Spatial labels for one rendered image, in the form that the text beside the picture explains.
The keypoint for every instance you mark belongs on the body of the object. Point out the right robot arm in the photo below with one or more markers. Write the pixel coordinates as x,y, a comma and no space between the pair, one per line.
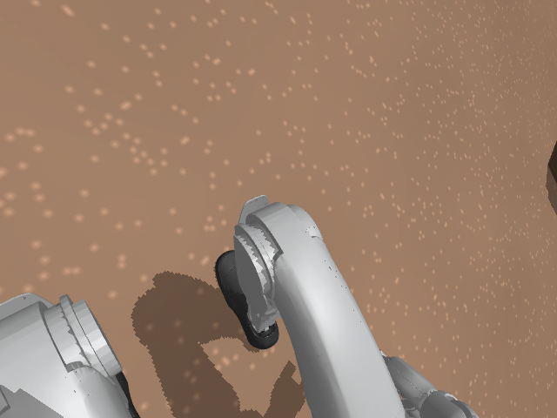
442,404

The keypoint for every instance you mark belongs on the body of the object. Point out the left robot foot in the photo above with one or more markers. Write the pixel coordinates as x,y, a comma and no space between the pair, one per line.
124,385

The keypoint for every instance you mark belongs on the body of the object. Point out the right robot foot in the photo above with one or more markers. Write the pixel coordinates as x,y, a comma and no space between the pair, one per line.
228,281

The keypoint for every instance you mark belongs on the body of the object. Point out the right robot hand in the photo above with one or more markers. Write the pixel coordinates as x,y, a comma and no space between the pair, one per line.
412,386

